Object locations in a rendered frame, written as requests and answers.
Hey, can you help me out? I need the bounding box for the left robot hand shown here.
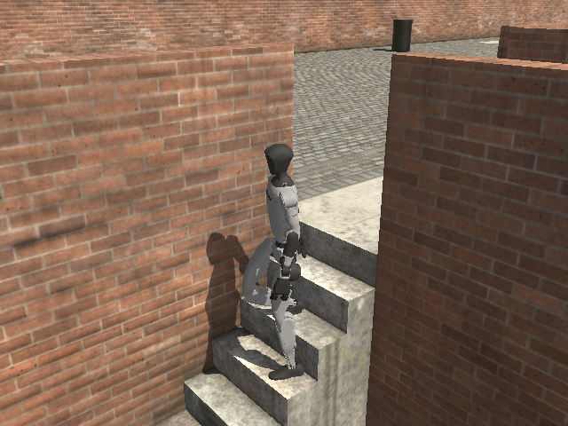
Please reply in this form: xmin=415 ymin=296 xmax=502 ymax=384
xmin=270 ymin=278 xmax=291 ymax=301

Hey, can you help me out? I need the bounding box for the right robot hand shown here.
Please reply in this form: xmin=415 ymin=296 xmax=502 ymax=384
xmin=297 ymin=233 xmax=306 ymax=258

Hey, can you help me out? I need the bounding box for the humanoid robot torso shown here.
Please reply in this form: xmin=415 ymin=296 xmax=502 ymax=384
xmin=266 ymin=177 xmax=298 ymax=264

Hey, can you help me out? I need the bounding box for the left robot shin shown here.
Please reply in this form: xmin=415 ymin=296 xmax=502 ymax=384
xmin=274 ymin=318 xmax=296 ymax=370

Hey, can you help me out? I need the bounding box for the robot left forearm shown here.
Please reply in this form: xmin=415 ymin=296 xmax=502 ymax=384
xmin=278 ymin=232 xmax=298 ymax=280

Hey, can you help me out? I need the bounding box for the left robot upper arm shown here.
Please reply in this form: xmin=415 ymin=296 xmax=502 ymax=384
xmin=280 ymin=188 xmax=300 ymax=240

